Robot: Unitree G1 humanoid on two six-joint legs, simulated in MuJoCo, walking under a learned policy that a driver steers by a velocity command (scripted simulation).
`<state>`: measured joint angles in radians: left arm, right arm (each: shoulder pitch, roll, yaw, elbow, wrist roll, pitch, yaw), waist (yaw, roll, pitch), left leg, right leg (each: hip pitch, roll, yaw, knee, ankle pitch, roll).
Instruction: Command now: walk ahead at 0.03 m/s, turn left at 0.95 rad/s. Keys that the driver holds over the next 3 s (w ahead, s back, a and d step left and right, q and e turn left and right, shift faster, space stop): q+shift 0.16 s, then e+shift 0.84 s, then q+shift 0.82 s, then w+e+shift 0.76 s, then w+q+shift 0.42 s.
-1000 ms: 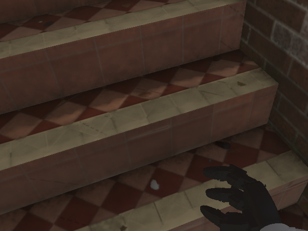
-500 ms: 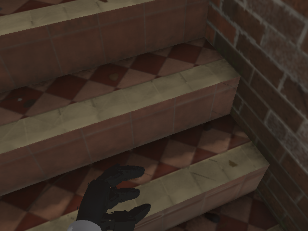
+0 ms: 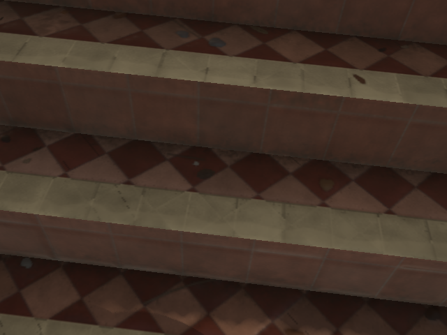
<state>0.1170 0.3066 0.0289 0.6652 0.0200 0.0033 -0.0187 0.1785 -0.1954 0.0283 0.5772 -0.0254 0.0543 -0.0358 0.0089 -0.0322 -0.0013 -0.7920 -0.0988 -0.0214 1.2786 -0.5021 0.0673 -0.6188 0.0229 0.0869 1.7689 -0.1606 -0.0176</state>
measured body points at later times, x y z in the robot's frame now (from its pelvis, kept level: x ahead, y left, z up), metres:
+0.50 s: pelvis +0.09 -0.05 +0.10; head +0.08 -0.07 +0.55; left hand +0.11 +0.20 -0.01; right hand +0.38 -0.18 +0.06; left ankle +0.06 +0.07 -0.57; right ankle +0.09 -0.16 -0.63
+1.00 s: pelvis +0.08 -0.02 +0.10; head +0.13 -0.03 +0.55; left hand +0.36 +0.12 +0.02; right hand +0.14 -0.31 +0.01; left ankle +0.11 +0.06 -0.62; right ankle +0.06 -0.16 -0.51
